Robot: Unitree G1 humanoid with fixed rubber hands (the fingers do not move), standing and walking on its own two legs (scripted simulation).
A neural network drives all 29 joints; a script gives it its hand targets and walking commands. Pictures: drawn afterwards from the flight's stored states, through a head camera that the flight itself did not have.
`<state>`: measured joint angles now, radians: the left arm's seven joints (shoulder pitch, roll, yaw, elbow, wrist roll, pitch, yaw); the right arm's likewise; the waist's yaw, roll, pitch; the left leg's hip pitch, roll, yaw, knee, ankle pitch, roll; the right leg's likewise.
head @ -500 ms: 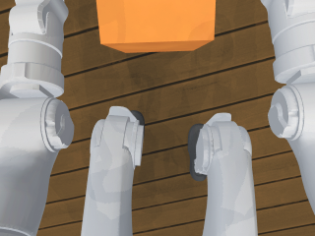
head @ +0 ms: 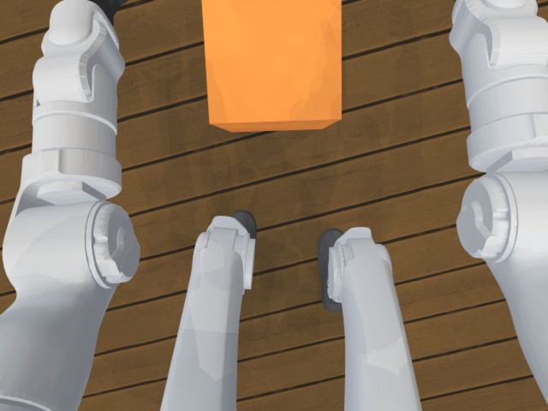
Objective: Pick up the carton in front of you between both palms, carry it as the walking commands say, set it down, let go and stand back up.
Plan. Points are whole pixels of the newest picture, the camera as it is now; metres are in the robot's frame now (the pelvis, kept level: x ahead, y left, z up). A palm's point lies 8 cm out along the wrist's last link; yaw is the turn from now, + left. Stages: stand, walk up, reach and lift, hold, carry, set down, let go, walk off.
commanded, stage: set down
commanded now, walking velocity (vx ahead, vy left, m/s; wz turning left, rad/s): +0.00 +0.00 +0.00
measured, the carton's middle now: (274, 73) +0.54 +0.06 -0.40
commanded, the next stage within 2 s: let go in 0.30 s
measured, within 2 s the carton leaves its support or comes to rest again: neither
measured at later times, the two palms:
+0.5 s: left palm out of the picture +0.51 +0.24 +0.02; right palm out of the picture +0.55 -0.16 +0.02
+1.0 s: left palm out of the picture +0.33 +0.25 +0.13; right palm out of the picture +0.38 -0.20 +0.13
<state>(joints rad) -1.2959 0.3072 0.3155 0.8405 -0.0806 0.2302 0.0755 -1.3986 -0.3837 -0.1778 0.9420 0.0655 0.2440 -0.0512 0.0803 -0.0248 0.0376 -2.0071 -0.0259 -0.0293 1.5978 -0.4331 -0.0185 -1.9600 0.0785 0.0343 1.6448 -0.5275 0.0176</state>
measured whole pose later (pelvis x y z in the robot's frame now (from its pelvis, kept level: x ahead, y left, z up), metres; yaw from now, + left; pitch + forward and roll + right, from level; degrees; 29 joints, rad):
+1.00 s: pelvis +0.09 +0.01 +0.22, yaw +1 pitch +23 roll +0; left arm -0.12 0.19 0.13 0.54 0.01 0.02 -0.08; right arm -0.19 -0.18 -0.14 0.59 -0.04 0.02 0.01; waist 0.04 0.01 -0.06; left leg -0.80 -0.03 -0.04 0.64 -0.24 0.00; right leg -0.75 0.03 0.06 0.66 -0.31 0.01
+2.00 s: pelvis +0.12 +0.01 +0.24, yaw +1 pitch +0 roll +0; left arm 0.21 0.34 0.05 0.65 0.04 0.04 0.01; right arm 0.19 -0.33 -0.05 0.71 -0.04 0.01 -0.01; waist 0.00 -0.03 0.01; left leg -0.23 -0.03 -0.04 0.53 -0.30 0.01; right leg -0.16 0.03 0.07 0.50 -0.34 0.00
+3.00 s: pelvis +0.10 +0.01 +0.25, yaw +1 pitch -2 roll +0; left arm 0.16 0.38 0.01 0.95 0.02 -0.01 0.02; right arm 0.14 -0.37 -0.02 0.99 -0.02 -0.01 -0.01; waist -0.01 -0.02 0.02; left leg -0.14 -0.03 -0.03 0.39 -0.20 0.02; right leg -0.08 0.02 0.07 0.36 -0.24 0.01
